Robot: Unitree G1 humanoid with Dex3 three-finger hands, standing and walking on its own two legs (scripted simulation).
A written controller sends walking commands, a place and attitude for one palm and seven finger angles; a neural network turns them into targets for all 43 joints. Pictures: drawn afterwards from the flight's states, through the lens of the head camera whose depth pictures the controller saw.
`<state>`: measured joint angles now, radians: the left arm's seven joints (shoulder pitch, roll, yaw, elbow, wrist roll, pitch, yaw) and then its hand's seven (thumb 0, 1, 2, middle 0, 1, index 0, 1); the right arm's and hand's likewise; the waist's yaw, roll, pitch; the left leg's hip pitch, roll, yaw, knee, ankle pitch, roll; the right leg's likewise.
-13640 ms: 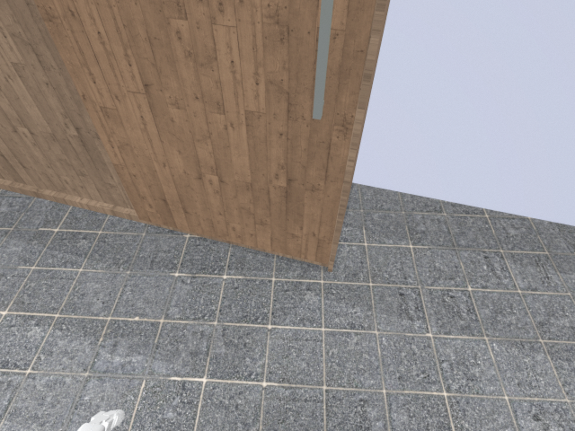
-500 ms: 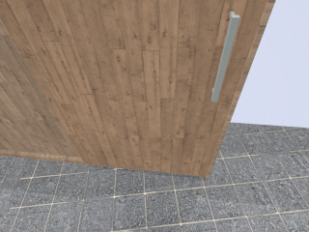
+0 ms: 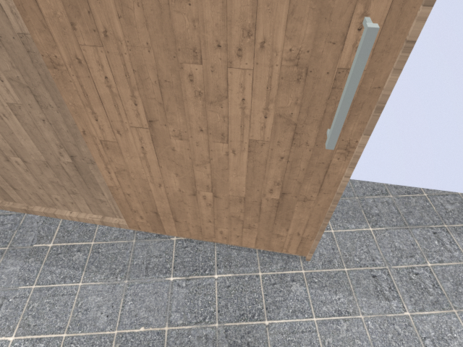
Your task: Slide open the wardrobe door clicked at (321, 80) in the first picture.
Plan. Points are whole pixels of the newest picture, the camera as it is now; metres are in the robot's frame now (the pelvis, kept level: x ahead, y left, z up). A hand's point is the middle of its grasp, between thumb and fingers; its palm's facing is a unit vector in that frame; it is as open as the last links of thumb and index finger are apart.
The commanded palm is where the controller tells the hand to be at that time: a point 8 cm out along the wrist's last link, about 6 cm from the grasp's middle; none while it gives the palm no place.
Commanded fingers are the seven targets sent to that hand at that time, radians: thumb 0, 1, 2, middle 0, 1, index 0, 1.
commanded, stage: look again from close up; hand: right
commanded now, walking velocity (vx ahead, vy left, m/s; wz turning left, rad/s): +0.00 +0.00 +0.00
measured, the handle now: (346, 91) +0.63 -0.21 +0.14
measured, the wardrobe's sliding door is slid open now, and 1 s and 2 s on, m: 0.00 0.00 0.00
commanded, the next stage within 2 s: shuffle to correct the standing spot in 1.54 s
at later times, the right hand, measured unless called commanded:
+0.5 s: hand out of the picture +0.03 -0.16 -0.17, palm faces -0.02 +0.98 -0.18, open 7.4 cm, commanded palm none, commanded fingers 0.00 -0.90 -0.90 0.20 0.30 0.20 0.30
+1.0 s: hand out of the picture +0.13 -0.17 -0.17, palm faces -0.04 +0.97 -0.24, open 7.4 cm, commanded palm none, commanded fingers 0.00 -0.90 -0.90 0.20 0.30 0.20 0.30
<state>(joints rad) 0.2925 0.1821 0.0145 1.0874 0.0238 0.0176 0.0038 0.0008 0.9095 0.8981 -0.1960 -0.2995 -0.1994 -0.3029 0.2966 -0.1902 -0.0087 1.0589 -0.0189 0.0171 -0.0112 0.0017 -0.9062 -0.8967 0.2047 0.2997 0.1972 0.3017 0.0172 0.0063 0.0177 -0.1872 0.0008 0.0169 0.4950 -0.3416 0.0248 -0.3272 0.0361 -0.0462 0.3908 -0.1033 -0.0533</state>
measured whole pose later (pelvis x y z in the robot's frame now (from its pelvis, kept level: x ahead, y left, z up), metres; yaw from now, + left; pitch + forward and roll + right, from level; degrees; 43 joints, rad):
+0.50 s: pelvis +0.04 +0.02 +0.00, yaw +1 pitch +1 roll +0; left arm 0.24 0.17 0.00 1.11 0.01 -0.01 0.01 0.00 0.91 0.90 -0.20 -0.30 -0.20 -0.30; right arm 0.32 -0.17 0.02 1.10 -0.01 -0.02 -0.02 0.00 -0.91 -0.90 0.20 0.30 0.20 0.30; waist 0.00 0.01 0.03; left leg -0.13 -0.02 0.00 0.43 -0.31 0.02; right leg -0.30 0.01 -0.05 0.41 -0.12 -0.03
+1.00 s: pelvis +0.09 +0.03 +0.00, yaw +2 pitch +0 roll -1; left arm 0.16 0.21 -0.01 1.12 0.01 -0.02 0.02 0.00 0.91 0.90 -0.20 -0.30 -0.20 -0.30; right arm 0.23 -0.22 0.00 1.07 -0.01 -0.02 -0.03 0.00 -0.91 -0.90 0.20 0.30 0.20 0.30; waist 0.01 0.02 0.03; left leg -0.03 -0.02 -0.02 0.38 -0.36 0.03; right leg -0.23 0.01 -0.07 0.42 -0.20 -0.02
